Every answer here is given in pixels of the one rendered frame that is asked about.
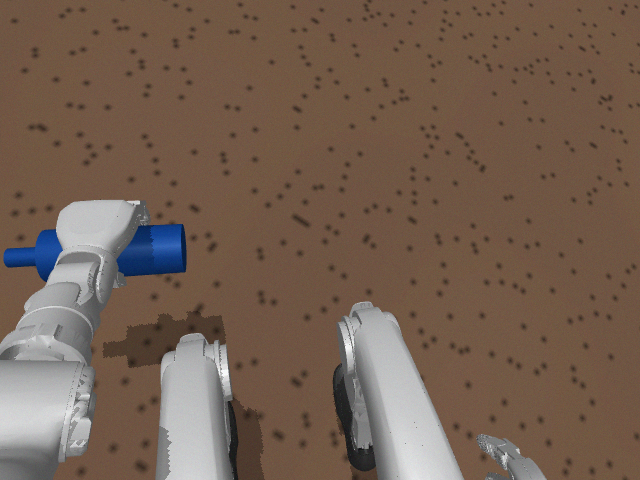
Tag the right robot hand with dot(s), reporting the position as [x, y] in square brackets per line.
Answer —
[508, 456]

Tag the bottle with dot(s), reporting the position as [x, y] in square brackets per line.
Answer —
[154, 249]

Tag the left robot arm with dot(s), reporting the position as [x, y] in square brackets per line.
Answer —
[47, 402]

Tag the right robot foot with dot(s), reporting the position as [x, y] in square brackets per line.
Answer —
[363, 460]

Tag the left robot hand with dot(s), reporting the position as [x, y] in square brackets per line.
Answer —
[106, 224]

